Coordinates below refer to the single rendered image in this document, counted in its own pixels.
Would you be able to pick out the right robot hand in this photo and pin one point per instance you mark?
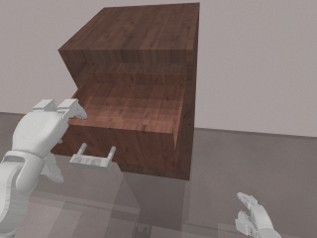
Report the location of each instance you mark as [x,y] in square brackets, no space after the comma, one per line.
[250,222]

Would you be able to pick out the drawer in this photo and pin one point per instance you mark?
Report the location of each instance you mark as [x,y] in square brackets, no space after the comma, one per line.
[139,113]

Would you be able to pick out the robot right forearm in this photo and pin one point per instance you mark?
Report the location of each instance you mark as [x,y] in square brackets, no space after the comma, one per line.
[267,233]

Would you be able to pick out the left robot hand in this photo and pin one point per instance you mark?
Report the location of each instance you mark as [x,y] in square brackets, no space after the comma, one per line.
[40,130]

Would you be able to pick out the cabinet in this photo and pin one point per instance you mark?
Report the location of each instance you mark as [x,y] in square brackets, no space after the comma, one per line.
[161,38]

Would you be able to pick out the robot left forearm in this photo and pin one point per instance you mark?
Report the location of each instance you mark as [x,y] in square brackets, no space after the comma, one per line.
[19,175]

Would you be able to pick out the handle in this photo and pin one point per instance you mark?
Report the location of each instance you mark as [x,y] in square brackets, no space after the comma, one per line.
[92,163]

